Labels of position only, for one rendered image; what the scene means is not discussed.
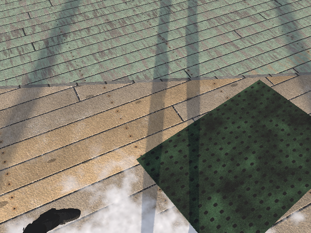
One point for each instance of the robot left hand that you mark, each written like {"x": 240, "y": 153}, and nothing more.
{"x": 50, "y": 219}

